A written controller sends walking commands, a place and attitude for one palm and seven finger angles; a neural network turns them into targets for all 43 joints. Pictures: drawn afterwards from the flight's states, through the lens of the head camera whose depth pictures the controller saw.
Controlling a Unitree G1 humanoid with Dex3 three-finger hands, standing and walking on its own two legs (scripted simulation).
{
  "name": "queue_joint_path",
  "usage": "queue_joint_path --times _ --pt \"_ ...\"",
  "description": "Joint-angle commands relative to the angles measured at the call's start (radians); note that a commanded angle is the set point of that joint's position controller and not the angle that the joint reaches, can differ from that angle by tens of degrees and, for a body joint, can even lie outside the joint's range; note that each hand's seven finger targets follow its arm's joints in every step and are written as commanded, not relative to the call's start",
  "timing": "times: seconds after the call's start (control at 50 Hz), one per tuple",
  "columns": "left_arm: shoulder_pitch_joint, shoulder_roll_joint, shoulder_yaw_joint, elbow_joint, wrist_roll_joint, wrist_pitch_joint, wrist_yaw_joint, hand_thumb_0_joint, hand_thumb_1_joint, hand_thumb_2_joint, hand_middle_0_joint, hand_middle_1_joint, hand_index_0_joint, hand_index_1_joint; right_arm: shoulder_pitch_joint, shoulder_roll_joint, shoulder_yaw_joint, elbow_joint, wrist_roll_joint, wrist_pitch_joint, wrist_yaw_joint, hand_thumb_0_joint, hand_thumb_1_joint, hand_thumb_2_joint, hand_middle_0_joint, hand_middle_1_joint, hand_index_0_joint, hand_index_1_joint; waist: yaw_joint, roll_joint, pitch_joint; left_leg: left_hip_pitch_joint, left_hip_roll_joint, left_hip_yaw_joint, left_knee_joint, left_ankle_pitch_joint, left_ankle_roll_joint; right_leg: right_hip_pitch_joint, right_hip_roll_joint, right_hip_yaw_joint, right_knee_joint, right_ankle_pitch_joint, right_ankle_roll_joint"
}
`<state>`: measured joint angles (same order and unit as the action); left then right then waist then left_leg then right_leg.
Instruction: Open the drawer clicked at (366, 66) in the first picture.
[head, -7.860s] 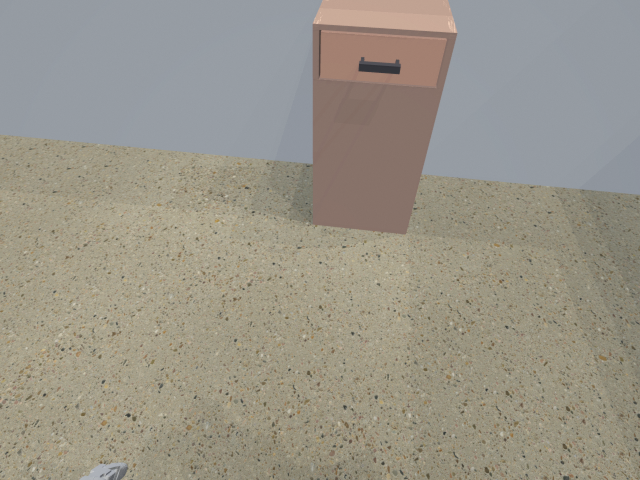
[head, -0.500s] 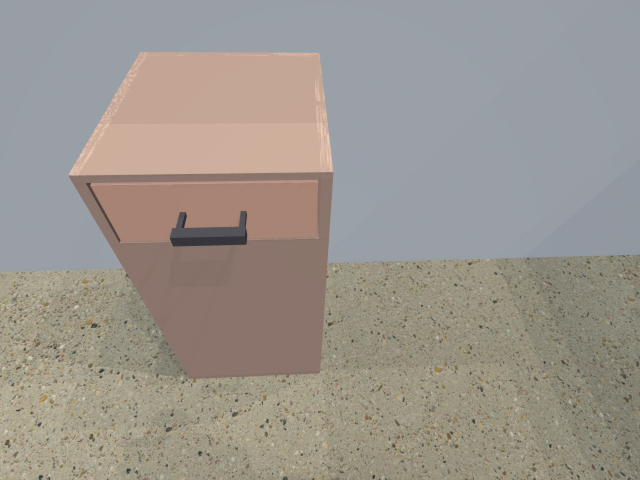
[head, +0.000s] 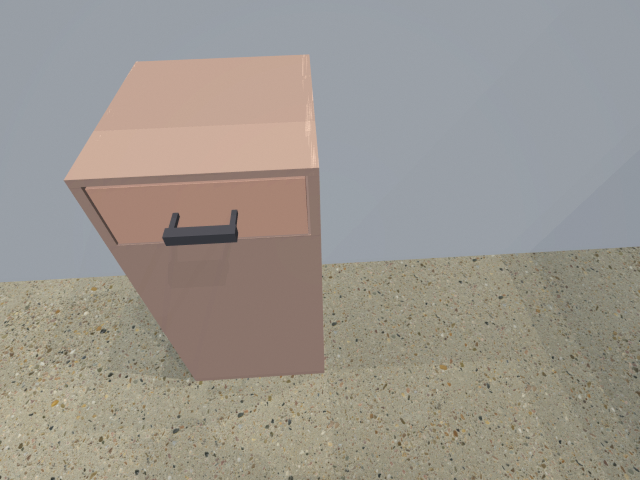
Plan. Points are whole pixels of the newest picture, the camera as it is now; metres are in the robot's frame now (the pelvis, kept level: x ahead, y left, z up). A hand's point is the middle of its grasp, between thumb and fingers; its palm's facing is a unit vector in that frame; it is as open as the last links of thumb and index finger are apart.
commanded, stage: raise the hand with hooked fingers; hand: left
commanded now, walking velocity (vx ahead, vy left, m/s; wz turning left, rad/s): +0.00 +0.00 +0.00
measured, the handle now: (202, 226) +0.52 +0.24 -0.02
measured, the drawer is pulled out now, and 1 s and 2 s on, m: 0.00 0.00 0.00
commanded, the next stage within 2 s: move the hooked fingers above the handle in 1.98 s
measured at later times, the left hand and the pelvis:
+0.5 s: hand (171, 478) +0.14 +0.20 -0.06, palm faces -0.05 -0.14 -0.99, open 8.5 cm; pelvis -0.04 -0.02 -0.03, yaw -1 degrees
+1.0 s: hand (144, 398) +0.21 +0.23 +0.01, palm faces +0.03 -0.10 -0.99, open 11.5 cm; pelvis -0.03 +0.00 -0.01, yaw +0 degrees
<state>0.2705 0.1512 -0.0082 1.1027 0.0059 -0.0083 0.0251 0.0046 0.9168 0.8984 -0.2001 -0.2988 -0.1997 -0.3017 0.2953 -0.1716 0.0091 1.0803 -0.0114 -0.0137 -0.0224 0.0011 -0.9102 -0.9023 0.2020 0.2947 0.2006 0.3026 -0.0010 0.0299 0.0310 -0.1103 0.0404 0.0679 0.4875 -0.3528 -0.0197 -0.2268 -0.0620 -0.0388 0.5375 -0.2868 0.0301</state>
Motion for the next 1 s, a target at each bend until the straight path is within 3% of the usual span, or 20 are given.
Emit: queue_joint_path --times 0.0,0.04,0.06,0.08,0.1,0.12,0.14,0.16,0.18,0.2,0.22,0.26,0.32,0.38,0.52,0.56,0.62,0.72,0.8,0.98 --pt "0.054 0.11 0.022 -0.022 0.004 -0.013 0.003 0.0 0.9 0.9 -0.2 -0.3 -0.2 -0.3 0.069 -0.076 -0.01 -0.013 -0.002 -0.01 -0.008 0.0 -0.9 -0.9 0.2 0.3 0.2 0.3 0.001 -0.042 0.048 -0.088 0.055 -0.049 -0.106 0.19 0.042 0.03 -0.047 0.053 -0.1 0.215 -0.058" --pt "0.055 0.102 0.022 -0.021 0.003 -0.013 0.004 0.0 0.9 0.9 -0.2 -0.3 -0.2 -0.3 0.072 -0.074 -0.009 -0.004 -0.002 -0.009 -0.009 0.0 -0.9 -0.9 0.2 0.3 0.2 0.3 0.001 -0.044 0.05 -0.089 0.057 -0.049 -0.11 0.192 0.042 0.033 -0.043 0.051 -0.105 0.216 -0.057" --pt "0.154 0.156 0.036 0.02 0.008 -0.028 0.05 0.0 0.9 0.9 -0.2 -0.3 -0.2 -0.3 -0.046 -0.12 -0.034 -0.071 0.007 -0.014 -0.003 0.0 -0.9 -0.9 0.2 0.3 0.2 0.3 0.051 -0.243 0.061 -0.196 0.071 -0.017 0.131 0.236 0.004 0.069 -0.112 0.118 -0.084 0.754 -0.036" --pt "-0.67 0.439 -0.003 -1.473 0.182 -0.209 0.054 0.0 0.877 0.89 -0.202 -0.315 -0.202 -0.315 -0.06 -0.254 -0.023 -0.384 0.058 -0.168 -0.055 0.0 -0.9 -0.9 0.2 0.3 0.2 0.3 -0.033 0.141 -0.448 0.067 -0.038 -0.015 -0.047 0.436 0.063 0.154 -0.007 0.157 0.018 0.606 -0.079" --pt "-0.171 0.375 0.049 -1.189 0.203 -0.107 0.141 0.0 0.853 0.88 -0.203 -0.33 -0.203 -0.33 -0.107 -0.172 -0.051 -0.34 0.041 -0.255 -0.093 0.0 -0.9 -0.9 0.2 0.3 0.2 0.3 0.052 0.303 -0.419 0.103 -0.015 -0.017 -0.051 0.623 0.06 0.084 0.032 0.074 0.061 0.342 -0.093" --pt "0.049 0.19 -0.035 -1.1 0.203 0.048 0.193 0.0 0.83 0.87 -0.205 -0.345 -0.205 -0.345 -0.131 -0.139 -0.06 -0.338 0.078 -0.286 -0.09 0.0 -0.9 -0.9 0.2 0.3 0.2 0.3 0.025 0.23 -0.253 -0.007 -0.003 -0.037 -0.058 0.572 0.021 -0.02 0.05 0.013 0.059 0.16 -0.079" --pt "0.063 0.11 -0.095 -1.105 0.274 0.064 0.196 0.0 0.807 0.86 -0.207 -0.36 -0.207 -0.36 -0.126 -0.147 -0.049 -0.338 0.065 -0.3 -0.087 0.0 -0.9 -0.9 0.2 0.3 0.2 0.3 0.013 0.126 -0.175 -0.072 -0.009 -0.025 -0.024 0.51 0.026 -0.06 0.052 -0.005 0.025 0.199 -0.065" --pt "-0.011 0.179 -0.076 -1.164 0.363 0.055 0.219 0.0 0.783 0.85 -0.208 -0.375 -0.208 -0.375 -0.177 -0.176 -0.053 -0.386 0.045 -0.304 -0.081 0.0 -0.9 -0.9 0.2 0.3 0.2 0.3 -0.004 0.04 -0.073 -0.147 -0.028 -0.056 -0.001 0.381 0.03 -0.127 0.057 0.022 0.009 0.178 -0.07" --pt "0.025 0.23 -0.033 -1.133 0.483 0.046 0.25 0.0 0.76 0.84 -0.21 -0.39 -0.21 -0.39 -0.141 -0.196 -0.058 -0.396 0.01 -0.286 -0.075 0.0 -0.9 -0.9 0.2 0.3 0.2 0.3 -0.007 -0.048 -0.131 -0.188 -0.04 -0.05 0.03 0.317 0.038 -0.164 0.062 0.01 0.02 0.121 -0.068" --pt "0.09 0.218 -0.035 -1.088 0.595 0.046 0.278 0.0 0.737 0.83 -0.212 -0.405 -0.212 -0.405 -0.146 -0.187 -0.063 -0.438 -0.015 -0.264 -0.067 0.0 -0.9 -0.9 0.2 0.3 0.2 0.3 0.009 -0.154 -0.121 -0.255 -0.054 -0.048 0.059 0.262 0.038 -0.202 0.065 0.011 0.018 0.045 -0.066" --pt "0.171 0.223 -0.021 -1.052 0.689 0.047 0.302 0.0 0.713 0.82 -0.213 -0.42 -0.213 -0.42 -0.157 -0.19 -0.076 -0.482 -0.021 -0.243 -0.05 0.0 -0.9 -0.9 0.2 0.3 0.2 0.3 0.038 -0.139 -0.133 -0.288 -0.068 -0.043 0.077 0.231 0.032 -0.202 0.066 0.046 0.014 -0.019 -0.071" --pt "0.349 0.16 -0.063 -0.96 0.873 0.036 0.348 0.0 0.667 0.8 -0.217 -0.45 -0.217 -0.45 -0.189 -0.182 -0.089 -0.546 -0.05 -0.177 -0.011 0.0 -0.9 -0.9 0.2 0.3 0.2 0.3 0.088 -0.236 -0.103 -0.39 -0.074 -0.032 0.105 0.162 0.019 -0.225 0.071 0.071 0.035 -0.074 -0.084" --pt "0.381 0.207 -0.017 -1.012 1.035 -0.014 0.393 0.0 0.597 0.77 -0.222 -0.495 -0.222 -0.495 -0.253 -0.18 -0.09 -0.614 -0.048 -0.082 0.05 0.0 -0.9 -0.9 0.2 0.3 0.2 0.3 0.141 -0.25 -0.14 -0.47 -0.082 -0.016 0.144 0.143 0.018 -0.194 0.063 0.127 0.079 0.015 -0.101" --pt "0.315 0.273 0.043 -1.139 1.132 -0.05 0.45 0.0 0.527 0.74 -0.227 -0.54 -0.227 -0.54 -0.296 -0.164 -0.084 -0.668 -0.047 -0.036 0.074 0.0 -0.9 -0.9 0.2 0.3 0.2 0.3 0.153 -0.153 -0.249 -0.482 -0.093 -0.003 0.191 0.151 0.025 -0.184 0.059 0.129 0.148 0.081 -0.098" --pt "-0.189 0.35 0.072 -1.383 1.127 -0.02 0.569 0.0 0.363 0.67 -0.238 -0.645 -0.238 -0.645 -0.274 -0.144 -0.097 -0.674 -0.068 -0.018 0.025 0.0 -0.9 -0.9 0.2 0.3 0.2 0.3 0.027 -0.025 -0.37 -0.332 -0.095 -0.026 0.315 0.073 0.043 -0.377 0.051 0.145 0.157 -0.071 -0.079" --pt "-0.171 0.329 0.04 -1.344 1.114 -0.008 0.559 0.0 0.317 0.65 -0.242 -0.675 -0.242 -0.675 -0.279 -0.143 -0.091 -0.67 -0.069 -0.027 0.016 0.0 -0.9 -0.9 0.2 0.3 0.2 0.3 0.017 0.008 -0.36 -0.297 -0.09 -0.022 0.313 0.074 0.046 -0.388 0.052 0.108 0.149 -0.069 -0.077" --pt "-0.19 0.324 0.023 -1.316 1.078 0.04 0.509 0.0 0.247 0.62 -0.247 -0.72 -0.247 -0.72 -0.3 -0.142 -0.074 -0.663 -0.064 -0.024 0.001 0.0 -0.9 -0.9 0.2 0.3 0.2 0.3 0.019 0.013 -0.342 -0.307 -0.081 -0.029 0.266 0.106 0.047 -0.299 0.061 0.049 0.147 0.013 -0.069" --pt "-0.083 0.297 -0.003 -1.225 1.033 0.127 0.378 0.0 0.13 0.57 -0.255 -0.795 -0.255 -0.795 -0.323 -0.147 -0.05 -0.656 -0.04 -0.01 -0.012 0.0 -0.9 -0.9 0.2 0.3 0.2 0.3 0.065 -0.043 -0.271 -0.314 -0.067 -0.03 0.147 0.158 0.04 -0.143 0.067 0.012 0.099 0.1 -0.067" --pt "-0.08 0.326 0.015 -1.236 1.03 0.118 0.307 0.0 0.037 0.53 -0.262 -0.855 -0.262 -0.855 -0.302 -0.149 -0.039 -0.647 -0.039 -0.005 -0.01 0.0 -0.9 -0.9 0.2 0.3 0.2 0.3 0.087 -0.089 -0.221 -0.306 -0.062 -0.031 0.084 0.163 0.038 -0.084 0.062 0.008 0.063 0.093 -0.066" --pt "-0.24 0.359 0.057 -1.291 1.03 0.058 0.346 0.0 -0.173 0.44 -0.277 -0.99 -0.277 -0.99 -0.273 -0.156 -0.064 -0.62 -0.033 -0.025 -0.006 0.0 -0.9 -0.9 0.2 0.3 0.2 0.3 0.082 -0.021 -0.254 -0.221 -0.064 -0.036 0.042 0.232 0.037 -0.05 0.063 -0.001 0.042 0.139 -0.071"
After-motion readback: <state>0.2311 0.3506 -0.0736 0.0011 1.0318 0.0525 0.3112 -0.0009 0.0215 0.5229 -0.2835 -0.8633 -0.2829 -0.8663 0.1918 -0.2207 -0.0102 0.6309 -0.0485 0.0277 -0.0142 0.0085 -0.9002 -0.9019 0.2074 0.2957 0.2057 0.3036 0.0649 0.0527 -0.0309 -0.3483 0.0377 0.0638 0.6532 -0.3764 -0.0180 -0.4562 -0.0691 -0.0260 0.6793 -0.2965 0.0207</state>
